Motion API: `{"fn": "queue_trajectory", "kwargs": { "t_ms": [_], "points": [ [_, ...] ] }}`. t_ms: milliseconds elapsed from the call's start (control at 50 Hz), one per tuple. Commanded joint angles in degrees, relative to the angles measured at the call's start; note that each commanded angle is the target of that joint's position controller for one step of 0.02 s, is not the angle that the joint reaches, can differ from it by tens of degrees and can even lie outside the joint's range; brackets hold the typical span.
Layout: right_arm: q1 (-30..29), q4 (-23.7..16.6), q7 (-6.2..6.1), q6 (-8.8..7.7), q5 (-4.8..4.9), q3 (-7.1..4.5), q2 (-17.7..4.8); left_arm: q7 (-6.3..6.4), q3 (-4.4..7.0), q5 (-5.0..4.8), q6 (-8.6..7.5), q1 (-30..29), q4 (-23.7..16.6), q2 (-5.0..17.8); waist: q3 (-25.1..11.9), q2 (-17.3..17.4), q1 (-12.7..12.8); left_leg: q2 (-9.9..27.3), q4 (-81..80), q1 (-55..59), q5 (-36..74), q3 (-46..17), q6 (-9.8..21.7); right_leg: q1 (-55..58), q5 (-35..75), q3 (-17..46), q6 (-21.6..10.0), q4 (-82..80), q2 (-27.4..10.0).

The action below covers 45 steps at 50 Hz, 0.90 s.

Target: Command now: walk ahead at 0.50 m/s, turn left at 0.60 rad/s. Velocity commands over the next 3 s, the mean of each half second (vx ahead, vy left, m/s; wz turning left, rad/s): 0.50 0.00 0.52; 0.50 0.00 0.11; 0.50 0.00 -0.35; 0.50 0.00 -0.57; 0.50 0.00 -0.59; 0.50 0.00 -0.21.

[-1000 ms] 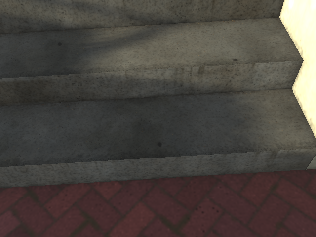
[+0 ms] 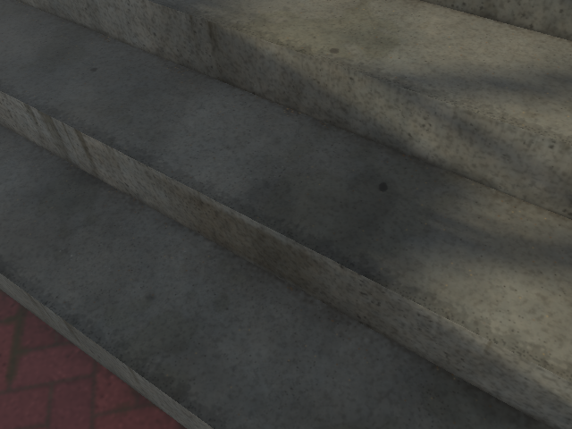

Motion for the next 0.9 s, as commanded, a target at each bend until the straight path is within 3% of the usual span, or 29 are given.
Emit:
{"fn": "queue_trajectory", "kwargs": {
  "t_ms": [20, 140, 220, 260, 300, 320, 340, 360, 380, 400, 420, 440, 480, 520, 560, 580, 620, 640, 680, 700, 740, 760, 780, 800, 820, 840, 860, 880, 900],
  "points": [
    [-1.1, -5.8, 0.3, -0.31, -0.08, -0.22, -0.7, 0.41, 1.65, 0.16, -0.53, 0.2, -2.7, 7.1, 1.0, -10.2, -0.9, 3.1, 1.7, -10.7, 2.9, -0.4, -2.1, 5.1, 19.8, 10.9, -10.0, -11.2, -16.8],
    [-8.4, -8.3, 1.53, 1.38, -0.2, 0.63, 1.1, 1.38, 2.38, -0.27, 1.11, 2.3, -2.5, 9.6, -0.3, -10.6, 1.0, 4.3, -9.7, -11.0, 11.1, 4.1, -3.2, 9.0, 20.5, 1.9, -8.2, -10.5, -17.4],
    [-13.3, -9.8, 2.8, 1.9, 0.51, 0.35, 0.8, 1.35, 3.01, -0.75, 2.06, 2.0, -3.1, 11.8, 2.1, -9.7, 2.1, 3.4, -25.3, -4.8, 14.0, 7.1, 0.1, 11.1, 27.1, -2.2, -5.1, -10.9, -18.7],
    [-10.9, -9.3, 3.11, 1.86, 0.07, -0.93, -1.1, 1.34, 3.53, -1.9, 2.21, 2.2, -2.7, 13.9, -1.5, -12.2, 0.3, -0.4, -30.5, 5.3, 12.3, 10.5, 2.3, 13.5, 49.7, -5.2, -3.7, -5.3, -17.6],
    [0.3, -6.8, 2.9, 1.88, -0.79, -3.44, -4.7, 0.67, 3.67, -3.64, 2.15, 0.1, -2.7, 14.5, -8.0, -13.7, -6.3, -2.8, -39.6, 18.2, 13.8, 11.1, 6.4, 15.4, 61.6, -5.7, -2.6, 9.1, -16.6],
    [8.7, -3.7, 2.5, 1.69, -0.83, -4.46, -5.4, 0.18, 2.97, -4.65, 1.57, -1.5, -2.7, 12.4, -9.6, -12.7, -11.1, -3.5, -51.7, 29.5, 23.9, 10.3, 8.3, 10.3, 54.3, -6.9, -1.1, 19.5, -13.6],
    [14.0, 0.3, 1.65, 2.02, -0.31, -4.96, -7.9, 0.01, 1.24, -2.11, 0.63, -0.7, -3.6, 6.5, -7.3, -1.6, -11.0, 0.5, -52.8, 44.1, 40.9, 1.6, 9.5, -10.1, 10.8, -6.5, 1.7, 40.9, -7.3],
    [14.2, 0.1, 0.95, 1.95, -2.31, -4.59, -14.6, -1.18, -1.32, -0.67, -0.71, 10.7, -2.8, -0.2, -17.6, 15.3, -3.3, 19.3, -45.2, 58.5, 64.1, -25.6, 22.9, -29.6, -24.2, 0.1, 4.5, 72.7, -0.3],
    [17.8, 1.7, 0.85, 1.81, -2.88, -5.03, -12.5, -1.74, 0.0, -2.09, -1.68, 10.7, 0.1, 5.3, -27.3, 4.5, -9.3, 23.8, -54.6, 58.2, 35.2, -32.5, 27.5, -35.9, -20.2, 9.3, 4.3, 86.3, -1.8],
    [20.6, 5.0, 1.1, 1.98, -2.0, -5.07, -11.8, -1.23, -0.08, -4.47, -2.11, -1.3, -3.5, 4.0, -17.2, 2.4, -11.5, 21.6, -59.1, 57.1, 12.2, -32.3, 26.4, -49.9, -19.5, 4.7, 3.1, 99.2, -1.6],
    [19.7, 7.8, 1.34, 2.05, -0.66, -3.64, -8.0, -0.77, -1.48, -4.38, -2.32, -7.5, -5.7, -0.1, -10.1, -0.7, -10.5, 19.4, -59.7, 52.3, 0.1, -28.6, 22.5, -59.9, -18.4, 2.6, 1.8, 106.8, -2.8],
    [17.8, 9.4, 1.89, 2.17, -1.32, -1.13, -2.3, -0.99, -3.21, -3.48, -1.99, -11.0, -7.6, -4.0, -6.4, 0.5, -8.8, 18.3, -59.0, 46.5, 0.4, -26.2, 20.5, -65.1, -18.6, 2.5, 0.6, 119.0, -2.8],
    [15.4, 13.0, 1.96, 2.36, -2.15, 2.01, 4.2, -2.62, -5.57, -3.54, -0.99, -11.3, -11.7, -8.3, 0.3, 1.2, -2.9, 16.3, -60.3, 32.9, -4.1, -19.4, 16.4, -70.3, -17.0, 3.8, -1.8, 129.0, -2.8],
    [9.9, 14.3, 1.87, 2.17, -3.02, 3.73, 4.9, -3.17, -7.35, -4.79, -0.12, -8.9, -13.3, -10.1, 4.6, 0.5, 2.0, 16.9, -58.9, 18.8, -1.8, -12.7, 12.9, -74.3, -11.1, 8.1, -3.0, 132.0, -1.9],
    [-2.0, 11.2, 1.58, 1.49, -3.74, 4.48, 1.9, -2.07, -7.52, -4.2, 0.83, -9.1, -15.6, -6.1, 7.6, 0.1, 6.5, 10.0, -65.3, -5.1, -5.1, 0.1, 9.8, -59.5, -1.5, 5.1, -0.8, 106.7, -0.6],
    [-1.9, 11.3, 1.09, 0.17, -3.05, 4.71, 1.4, -1.1, -7.33, -2.95, 1.54, -11.3, -16.3, -4.2, 7.2, 1.3, 6.1, 8.0, -69.9, -13.0, -1.6, 2.6, 11.6, -50.0, 3.9, 1.5, 1.0, 96.4, -0.7],
    [7.2, 15.4, 0.4, -1.95, -0.51, 4.3, -0.1, 0.38, -7.93, -1.4, 2.45, -16.2, -17.4, -6.4, 3.4, 2.3, 2.8, 9.1, -75.0, -6.1, 6.1, -0.1, 15.0, -44.0, 7.4, -3.4, 1.9, 91.4, -3.3],
    [11.3, 17.9, 0.0, -1.54, 0.95, 3.78, -0.8, 0.97, -8.29, -1.16, 2.17, -17.5, -18.1, -7.2, 1.2, 0.9, 1.9, 8.8, -74.4, 5.2, 10.0, 0.6, 14.4, -45.9, 5.8, -4.5, 1.4, 84.8, -5.4],
    [18.5, 20.2, -1.41, 0.37, 1.82, 2.72, -2.0, 0.68, -8.96, -1.76, 1.09, -21.9, -18.9, -8.3, -1.2, 0.6, -1.4, 10.1, -72.5, 24.2, 31.1, 2.0, 12.9, -44.5, -2.1, -8.3, -0.7, 67.3, -6.3],
    [19.6, 19.9, -2.15, 1.18, 1.5, 2.56, -2.4, -0.02, -9.18, -2.49, 0.5, -22.6, -19.0, -9.1, -2.6, 3.9, -1.0, 11.0, -70.7, 27.7, 48.0, 2.6, 13.0, -38.3, -9.2, -10.3, -1.9, 58.7, -4.3],
    [23.6, 21.0, -3.35, 1.88, -0.93, 2.14, -4.3, -1.89, -7.32, -3.15, 0.13, -17.2, -17.0, -6.5, -7.5, 12.5, 1.8, 15.4, -61.6, 39.9, 90.4, 1.3, 15.3, -31.3, -25.5, -12.4, -3.7, 54.6, 2.2],
    [21.7, 20.8, -3.75, 1.75, -1.89, 2.13, -4.4, -2.3, -5.96, -3.49, 0.08, -11.8, -16.0, -3.2, -9.9, 15.2, 4.7, 16.3, -53.3, 46.2, 104.5, 1.6, 15.6, -28.7, -27.1, -8.2, -5.6, 46.9, 3.8],
    [16.8, 19.2, -4.02, 0.97, -2.99, 1.19, -6.1, -2.97, -4.37, -3.19, -0.01, -3.1, -13.3, 1.5, -16.0, 14.0, 9.1, 16.6, -41.7, 45.4, 117.1, 3.3, 16.7, -19.3, -18.6, 1.1, -8.9, 43.5, 0.3],
    [15.3, 16.0, -2.93, -0.38, -1.76, 0.7, -2.8, -3.52, -2.47, -1.08, -0.08, 3.0, -9.1, 7.0, -21.4, -4.2, 8.2, 8.6, -26.8, 26.5, 105.1, 4.2, 13.9, -3.6, -19.8, 23.6, -15.3, 29.3, -8.0],
    [11.2, 15.7, -0.55, -1.9, -1.93, 0.71, -1.3, -2.23, -0.64, 1.09, 1.03, 13.8, -5.1, 12.0, -24.4, -26.4, 12.3, -3.9, -5.0, 9.5, 31.2, -2.6, 11.1, 11.9, -23.6, 55.6, -22.6, -2.4, -17.3],
    [8.3, 15.2, 2.62, -3.21, -1.64, 0.72, 2.7, -0.81, -1.22, 1.05, 1.18, 13.1, -1.4, 7.3, -20.9, -25.5, 9.6, -11.2, 22.4, -3.8, 5.0, -12.9, 8.7, 10.7, -26.3, 69.8, -22.9, -10.3, -22.9],
    [2.0, 11.6, 4.23, -3.75, -0.07, 1.14, 4.8, -0.7, -2.41, -1.46, 1.13, 8.0, 0.4, 3.0, -7.3, -14.8, 5.8, -8.5, 30.7, -14.0, 1.8, -12.8, 9.4, 1.6, -31.6, 60.1, -18.5, -7.1, -22.4],
    [-6.4, 6.8, 4.4, -4.23, 1.38, 2.02, 5.0, -1.74, -3.47, -0.79, 0.87, 5.4, 3.1, -1.8, 2.9, -6.4, 3.3, -5.4, 30.6, -19.4, 2.3, -8.9, 11.8, -8.8, -31.3, 46.0, -14.3, -2.3, -20.7],
    [-6.9, 4.7, 3.7, -3.98, 1.36, 2.9, 6.8, -2.33, -4.35, 0.1, 0.35, 2.8, 5.2, -5.9, 6.4, -2.0, -1.0, -2.7, 29.2, -17.3, 4.0, -6.5, 12.9, -16.3, -22.6, 33.4, -9.9, -0.2, -17.7]
  ]
}}
Next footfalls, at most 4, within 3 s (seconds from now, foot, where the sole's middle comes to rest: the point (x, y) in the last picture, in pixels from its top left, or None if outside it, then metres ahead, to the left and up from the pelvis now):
0.32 left None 0.27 0.18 -0.78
0.78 right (300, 387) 0.52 0.05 -0.60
1.30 left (177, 290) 0.76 0.34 -0.60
1.74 right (277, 173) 0.96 0.11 -0.42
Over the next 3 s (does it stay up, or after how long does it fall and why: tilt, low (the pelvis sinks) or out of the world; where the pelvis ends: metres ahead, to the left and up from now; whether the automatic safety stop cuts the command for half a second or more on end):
stays up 1.49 -0.01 0.54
